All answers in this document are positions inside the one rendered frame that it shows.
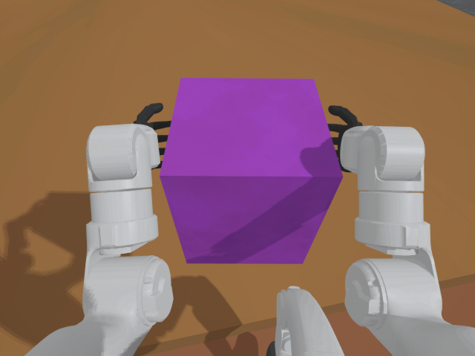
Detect robot right shin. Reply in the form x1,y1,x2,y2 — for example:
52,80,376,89
275,286,300,356

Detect robot right upper arm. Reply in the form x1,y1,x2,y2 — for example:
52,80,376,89
344,258,475,356

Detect robot left hand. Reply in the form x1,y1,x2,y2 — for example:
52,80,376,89
133,103,171,170

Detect robot right hand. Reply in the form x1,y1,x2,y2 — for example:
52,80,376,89
328,105,363,172

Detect left robot forearm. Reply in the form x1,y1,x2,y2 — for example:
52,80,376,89
82,124,160,314

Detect carton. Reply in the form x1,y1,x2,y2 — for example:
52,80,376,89
160,78,343,264

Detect robot left upper arm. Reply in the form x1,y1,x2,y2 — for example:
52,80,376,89
25,255,174,356

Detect right robot thigh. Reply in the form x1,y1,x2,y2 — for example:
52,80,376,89
277,289,344,356

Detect right robot forearm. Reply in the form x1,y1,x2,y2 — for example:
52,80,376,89
340,125,442,302

